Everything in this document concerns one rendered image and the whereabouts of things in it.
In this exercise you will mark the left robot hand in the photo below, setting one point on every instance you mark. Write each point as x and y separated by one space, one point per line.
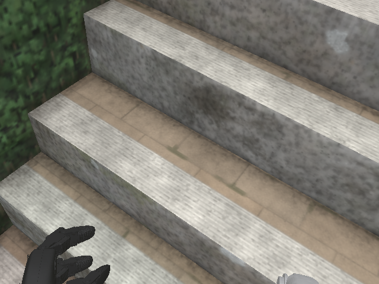
43 267

